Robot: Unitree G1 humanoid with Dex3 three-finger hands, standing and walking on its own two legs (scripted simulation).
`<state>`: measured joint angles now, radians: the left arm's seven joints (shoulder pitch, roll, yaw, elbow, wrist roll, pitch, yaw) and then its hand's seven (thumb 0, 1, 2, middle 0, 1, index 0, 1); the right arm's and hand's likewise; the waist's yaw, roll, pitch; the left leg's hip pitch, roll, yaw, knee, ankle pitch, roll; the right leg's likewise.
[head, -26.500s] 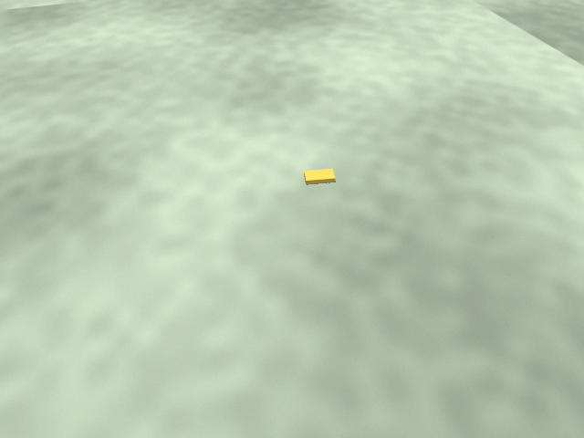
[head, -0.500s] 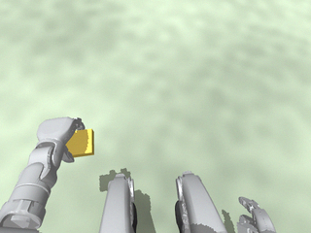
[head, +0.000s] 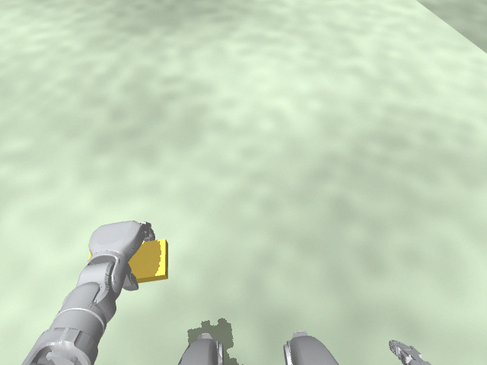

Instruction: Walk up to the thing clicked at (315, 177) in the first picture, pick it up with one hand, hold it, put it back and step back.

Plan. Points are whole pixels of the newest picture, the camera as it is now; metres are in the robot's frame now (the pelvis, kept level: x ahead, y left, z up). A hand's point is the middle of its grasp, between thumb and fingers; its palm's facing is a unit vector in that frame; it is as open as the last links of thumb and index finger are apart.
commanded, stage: lift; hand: left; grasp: from above
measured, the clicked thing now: (128, 263) +0.34 +0.24 -0.11
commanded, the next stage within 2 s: hold in 0.20 s
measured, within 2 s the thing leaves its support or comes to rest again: neither
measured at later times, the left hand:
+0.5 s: hand (119, 238) +0.35 +0.22 -0.01, palm faces -0.44 -0.06 -0.90, open 10.1 cm
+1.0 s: hand (115, 234) +0.34 +0.22 +0.02, palm faces -0.44 -0.05 -0.90, open 10.1 cm
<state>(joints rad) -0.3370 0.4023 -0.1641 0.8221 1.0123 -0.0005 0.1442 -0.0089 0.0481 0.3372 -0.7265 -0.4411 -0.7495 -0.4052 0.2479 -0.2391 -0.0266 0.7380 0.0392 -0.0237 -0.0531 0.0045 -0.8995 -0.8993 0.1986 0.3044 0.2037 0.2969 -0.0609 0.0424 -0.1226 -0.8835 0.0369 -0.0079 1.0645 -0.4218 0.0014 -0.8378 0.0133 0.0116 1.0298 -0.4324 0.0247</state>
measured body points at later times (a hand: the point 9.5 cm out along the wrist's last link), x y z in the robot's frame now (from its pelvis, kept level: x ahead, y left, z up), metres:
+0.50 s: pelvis +0.03 +0.00 +0.05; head +0.06 -0.01 +0.50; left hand +0.36 +0.22 +0.04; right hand +0.13 -0.26 -0.07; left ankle +0.05 +0.12 -0.66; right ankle +0.04 -0.14 -0.66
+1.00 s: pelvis +0.03 +0.00 +0.06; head +0.05 -0.02 +0.51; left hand +0.36 +0.22 +0.07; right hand +0.16 -0.26 -0.06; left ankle +0.05 +0.12 -0.66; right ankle +0.04 -0.14 -0.66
